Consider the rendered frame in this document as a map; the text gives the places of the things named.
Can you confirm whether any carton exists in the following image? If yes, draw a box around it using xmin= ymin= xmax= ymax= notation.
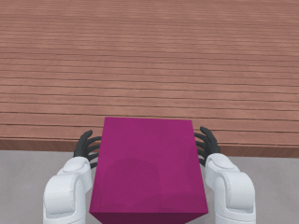
xmin=89 ymin=117 xmax=208 ymax=224

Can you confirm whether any robot right forearm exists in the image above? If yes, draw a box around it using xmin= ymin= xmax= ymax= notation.
xmin=205 ymin=153 xmax=256 ymax=224

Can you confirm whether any robot left forearm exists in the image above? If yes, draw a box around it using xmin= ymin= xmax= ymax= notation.
xmin=43 ymin=157 xmax=93 ymax=224

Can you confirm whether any left robot hand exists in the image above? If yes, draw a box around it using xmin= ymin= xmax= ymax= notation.
xmin=73 ymin=130 xmax=102 ymax=169

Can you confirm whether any right robot hand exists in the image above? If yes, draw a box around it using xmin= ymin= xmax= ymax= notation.
xmin=194 ymin=126 xmax=221 ymax=168

